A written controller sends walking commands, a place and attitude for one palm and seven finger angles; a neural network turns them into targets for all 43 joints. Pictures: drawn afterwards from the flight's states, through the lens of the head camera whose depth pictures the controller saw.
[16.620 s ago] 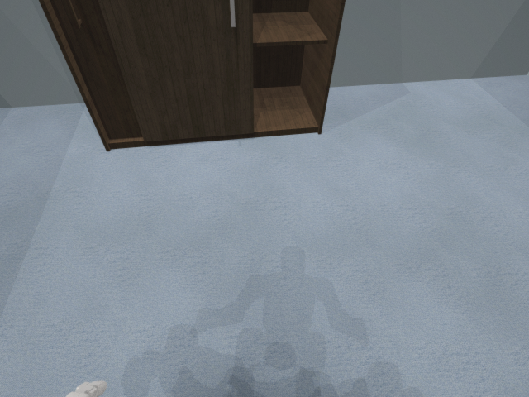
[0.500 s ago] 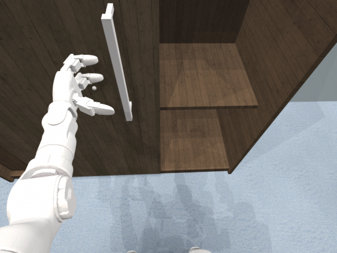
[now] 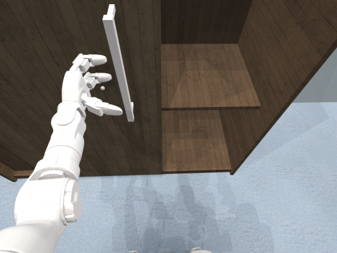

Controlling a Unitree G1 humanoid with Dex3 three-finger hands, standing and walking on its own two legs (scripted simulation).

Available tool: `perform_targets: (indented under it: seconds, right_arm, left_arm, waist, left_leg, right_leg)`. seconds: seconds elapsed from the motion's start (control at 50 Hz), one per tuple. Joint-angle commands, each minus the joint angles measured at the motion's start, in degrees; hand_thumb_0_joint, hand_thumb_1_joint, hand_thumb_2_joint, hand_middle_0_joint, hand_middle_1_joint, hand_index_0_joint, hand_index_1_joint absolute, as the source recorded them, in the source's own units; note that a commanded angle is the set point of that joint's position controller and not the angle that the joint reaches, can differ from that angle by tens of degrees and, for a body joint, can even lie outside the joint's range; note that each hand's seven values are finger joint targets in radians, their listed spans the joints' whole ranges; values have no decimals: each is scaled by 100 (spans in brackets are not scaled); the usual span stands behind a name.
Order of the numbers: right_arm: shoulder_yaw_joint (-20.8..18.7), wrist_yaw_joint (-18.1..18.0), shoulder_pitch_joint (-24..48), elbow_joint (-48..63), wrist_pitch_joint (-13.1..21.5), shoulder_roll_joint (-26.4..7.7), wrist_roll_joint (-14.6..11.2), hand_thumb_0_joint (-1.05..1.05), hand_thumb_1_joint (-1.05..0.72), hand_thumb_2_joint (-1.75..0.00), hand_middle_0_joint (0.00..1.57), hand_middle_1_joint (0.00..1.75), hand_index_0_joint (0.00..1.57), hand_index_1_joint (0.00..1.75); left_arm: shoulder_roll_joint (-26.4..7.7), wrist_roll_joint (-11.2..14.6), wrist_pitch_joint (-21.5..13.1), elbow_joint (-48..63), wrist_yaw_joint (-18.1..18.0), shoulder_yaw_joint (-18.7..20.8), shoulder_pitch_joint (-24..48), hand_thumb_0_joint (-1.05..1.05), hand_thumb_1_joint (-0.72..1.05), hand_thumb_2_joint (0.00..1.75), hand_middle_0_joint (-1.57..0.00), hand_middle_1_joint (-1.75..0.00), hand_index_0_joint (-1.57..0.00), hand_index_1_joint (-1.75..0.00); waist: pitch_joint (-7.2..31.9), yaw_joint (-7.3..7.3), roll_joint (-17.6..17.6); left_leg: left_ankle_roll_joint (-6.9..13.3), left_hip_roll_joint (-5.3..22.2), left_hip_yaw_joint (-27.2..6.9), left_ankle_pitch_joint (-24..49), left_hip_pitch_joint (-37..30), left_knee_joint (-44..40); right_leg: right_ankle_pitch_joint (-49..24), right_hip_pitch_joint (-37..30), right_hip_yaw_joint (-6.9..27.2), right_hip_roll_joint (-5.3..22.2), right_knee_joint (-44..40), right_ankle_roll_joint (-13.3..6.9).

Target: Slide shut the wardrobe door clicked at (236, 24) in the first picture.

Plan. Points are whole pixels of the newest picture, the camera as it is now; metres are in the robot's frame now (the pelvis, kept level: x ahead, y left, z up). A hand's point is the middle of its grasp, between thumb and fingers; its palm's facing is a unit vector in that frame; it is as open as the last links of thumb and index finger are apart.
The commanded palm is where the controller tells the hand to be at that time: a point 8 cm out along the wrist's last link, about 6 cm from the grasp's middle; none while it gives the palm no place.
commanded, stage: feel for the door with the fingertips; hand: left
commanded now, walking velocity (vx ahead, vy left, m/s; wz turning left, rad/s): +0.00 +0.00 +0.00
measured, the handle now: (123, 75) +0.52 +0.09 +0.10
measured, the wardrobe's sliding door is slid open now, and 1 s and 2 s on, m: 0.42 0.42 0.42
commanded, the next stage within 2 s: slide the fingers in behind the handle in 0.68 s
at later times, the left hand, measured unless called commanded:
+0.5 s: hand (107, 86) +0.47 +0.12 +0.12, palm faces -0.01 -1.00 -0.02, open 14.0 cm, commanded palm +0.45 +0.17 +0.11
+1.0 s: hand (107, 84) +0.48 +0.12 +0.11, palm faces -0.01 -1.00 -0.01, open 13.7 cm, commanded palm +0.46 +0.17 +0.11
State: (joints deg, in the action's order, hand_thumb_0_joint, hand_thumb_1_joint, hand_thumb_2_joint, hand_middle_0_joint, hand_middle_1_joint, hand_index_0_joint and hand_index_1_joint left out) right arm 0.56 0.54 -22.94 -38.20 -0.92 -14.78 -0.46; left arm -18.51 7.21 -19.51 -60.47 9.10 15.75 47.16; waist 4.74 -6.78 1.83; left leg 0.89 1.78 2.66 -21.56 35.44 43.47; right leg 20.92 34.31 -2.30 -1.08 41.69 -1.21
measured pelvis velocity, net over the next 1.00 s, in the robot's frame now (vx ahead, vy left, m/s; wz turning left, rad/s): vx -0.02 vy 0.00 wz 0.00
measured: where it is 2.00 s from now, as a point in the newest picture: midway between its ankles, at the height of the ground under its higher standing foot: outside the picture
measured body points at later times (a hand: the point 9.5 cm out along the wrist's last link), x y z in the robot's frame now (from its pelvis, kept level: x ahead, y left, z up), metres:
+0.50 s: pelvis -0.01 -0.01 +0.00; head +0.06 -0.01 +0.44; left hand +0.47 +0.18 +0.12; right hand +0.02 -0.27 -0.12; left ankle -0.01 +0.11 -0.71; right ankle -0.01 -0.11 -0.71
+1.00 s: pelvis -0.02 +0.00 +0.00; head +0.07 +0.00 +0.44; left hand +0.48 +0.18 +0.12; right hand -0.02 -0.26 -0.13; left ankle -0.01 +0.11 -0.71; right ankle -0.01 -0.11 -0.71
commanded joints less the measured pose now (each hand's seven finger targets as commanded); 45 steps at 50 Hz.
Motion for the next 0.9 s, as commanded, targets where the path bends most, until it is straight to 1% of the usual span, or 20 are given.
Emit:
perform_targets:
  seconds: [0.0, 0.12, 0.14, 0.2, 0.28, 0.34, 0.36, 0.4, 0.44, 0.48, 0.5, 0.52, 0.6, 0.62, 0.66, 0.7, 0.76, 0.8, 0.84, 0.88]
  right_arm:
    - [-327, -2, -514, 511, 145, -815, -22, 0, -90, -90, 20, 30, 20, 30]
    - [-332, -8, -466, 533, 152, -779, -9, 0, -90, -90, 20, 30, 20, 30]
    - [-330, -6, -435, 550, 162, -764, -18, 0, -90, -90, 20, 30, 20, 30]
    - [-319, -45, -454, 482, 170, -789, -15, 0, -90, -90, 20, 30, 20, 30]
    - [-300, -70, -446, 459, 208, -790, -21, 0, -90, -90, 20, 30, 20, 30]
    - [-287, -78, -477, 409, 252, -807, -23, 0, -90, -90, 20, 30, 20, 30]
    - [-293, -96, -549, 374, 243, -846, -19, 0, -90, -90, 20, 30, 20, 30]
    - [-289, -90, -526, 396, 269, -834, -24, 0, -90, -90, 20, 30, 20, 30]
    - [-288, -77, -539, 411, 285, -814, -10, 0, -90, -90, 20, 30, 20, 30]
    - [-295, -72, -607, 364, 271, -848, -6, 0, -90, -90, 20, 30, 20, 30]
    - [-298, -77, -643, 368, 270, -874, 2, 0, -90, -90, 20, 30, 20, 30]
    - [-289, -77, -624, 380, 261, -868, -14, 0, -90, -90, 20, 30, 20, 30]
    - [-301, -72, -670, 374, 260, -857, 15, 0, -90, -90, 20, 30, 20, 30]
    - [-293, -66, -673, 351, 265, -851, 17, 0, -90, -90, 20, 30, 20, 30]
    - [-304, -80, -781, 306, 253, -915, 34, 0, -90, -90, 20, 30, 20, 30]
    - [-297, -86, -755, 291, 253, -909, 17, 0, -90, -90, 20, 30, 20, 30]
    - [-300, -91, -835, 249, 267, -900, 33, 0, -90, -90, 20, 30, 20, 30]
    - [-306, -73, -842, 249, 296, -922, 53, 0, -90, -90, 20, 30, 20, 30]
    - [-315, -39, -847, 236, 316, -902, 73, 0, -90, -90, 20, 30, 20, 30]
    - [-312, -26, -864, 242, 312, -941, 72, 0, -90, -90, 20, 30, 20, 30]
  left_arm:
    - [-842, 28, -303, 1387, -209, 62, 2206, 0, -50, 30, -30, -120, -30, -120]
    - [-968, -60, -389, 1729, -487, 171, 2398, 0, -50, 30, -30, -120, -30, -120]
    - [-837, -84, -392, 1687, -505, 72, 2314, 0, -50, 30, -30, -120, -30, -120]
    - [-1143, -144, -441, 1517, -552, 263, 2568, 0, -50, 30, -30, -120, -30, -120]
    - [-1071, -149, -488, 1208, -469, 185, 2686, 0, -50, 30, -30, -120, -30, -120]
    - [-952, -87, -461, 913, -360, 81, 2833, 0, -50, 30, -30, -120, -30, -120]
    - [-1131, -85, -445, 735, -327, 210, 2834, 0, -50, 30, -30, -120, -30, -120]
    - [-1080, -76, -461, 810, -267, 159, 2969, 0, -50, 30, -30, -120, -30, -120]
    - [-971, -57, -492, 866, -242, 75, 3007, 0, -50, 30, -30, -120, -30, -120]
    - [-1093, -56, -482, 760, -221, 132, 3098, 0, -50, 30, -30, -120, -30, -120]
    - [-1278, -57, -480, 694, -226, 312, 3020, 0, -50, 30, -30, -120, -30, -120]
    - [-1194, -65, -452, 612, -208, 209, 2977, 0, -50, 30, -30, -120, -30, -120]
    - [-1219, -118, -551, 863, -248, 198, 3297, 0, -50, 30, -30, -120, -30, -120]
    - [-1124, -123, -542, 777, -260, 119, 3339, 0, -50, 30, -30, -120, -30, -120]
    - [-1414, -114, -524, 639, -289, 344, 3367, 0, -50, 30, -30, -120, -30, -120]
    - [-1408, -152, -513, 666, -268, 266, 3616, 0, -50, 30, -30, -120, -30, -120]
    - [-1234, -166, -495, 533, -284, 134, 3775, 0, -50, 30, -30, -120, -30, -120]
    - [-1260, -166, -513, 545, -299, 183, 3724, 0, -50, 30, -30, -120, -30, -120]
    - [-964, -151, -532, 542, -306, 4, 3651, 0, -50, 30, -30, -120, -30, -120]
    - [-1074, -143, -521, 422, -308, 89, 3495, 0, -50, 30, -30, -120, -30, -120]
  waist:
    - [2237, -7, 40]
    - [2216, 3, -40]
    - [2189, 2, -5]
    - [2059, -47, -96]
    - [2033, -88, -3]
    - [1955, -195, -223]
    - [1915, -197, -379]
    - [2016, -188, -70]
    - [2153, -204, 15]
    - [2102, -257, -122]
    - [2133, -185, -139]
    - [2029, -227, -174]
    - [2289, -226, 163]
    - [2193, -275, 178]
    - [2132, -279, -132]
    - [2139, -347, 86]
    - [2026, -436, 97]
    - [2186, -385, 247]
    - [2182, -405, 177]
    - [2151, -379, 104]
  left_leg:
    - [92, -178, -272, 2419, -1587, -296]
    - [109, -206, -202, 2130, -1476, -363]
    - [104, -206, -196, 2106, -1496, -376]
    - [116, -210, -185, 1882, -1395, -380]
    - [117, -233, -163, 1710, -1348, -377]
    - [132, -238, -161, 1514, -1199, -358]
    - [142, -231, -163, 1491, -1095, -356]
    - [134, -248, -153, 1509, -1158, -347]
    - [133, -257, -156, 1595, -1223, -315]
    - [148, -246, -168, 1590, -1144, -289]
    - [140, -250, -175, 1558, -1079, -305]
    - [140, -246, -169, 1480, -1015, -317]
    - [130, -243, -207, 1595, -1231, -268]
    - [121, -231, -221, 1560, -1242, -274]
    - [148, -225, -234, 1541, -1091, -264]
    - [139, -229, -227, 1423, -1081, -277]
    - [140, -203, -293, 1378, -1200, -281]
    - [109, -193, -328, 1395, -1302, -270]
    - [97, -178, -358, 1486, -1398, -255]
    - [98, -165, -375, 1495, -1378, -250]
  right_leg:
    - [-2520, -847, 64, -175, -359, 29]
    - [-2498, -1075, 129, -161, -402, 39]
    - [-2475, -1044, 132, -163, -409, 34]
    - [-2341, -1018, 168, -148, -442, 54]
    - [-2227, -969, 207, -134, -467, 49]
    - [-2125, -923, 238, -130, -526, 77]
    - [-2125, -976, 235, -129, -515, 74]
    - [-2126, -918, 253, -114, -499, 73]
    - [-2190, -916, 260, -117, -485, 72]
    - [-2207, -890, 261, -122, -486, 91]
    - [-2165, -952, 265, -121, -475, 81]
    - [-2090, -900, 261, -122, -497, 84]
    - [-2050, -793, 248, -133, -443, 68]
    - [-1978, -687, 222, -139, -458, 63]
    - [-1980, -772, 234, -155, -462, 75]
    - [-1887, -691, 264, -138, -489, 90]
    - [-1654, -424, 203, -159, -499, 72]
    - [-1571, -335, 177, -164, -466, 59]
    - [-1577, -243, 128, -176, -449, 53]
    - [-1545, -183, 109, -189, -427, 44]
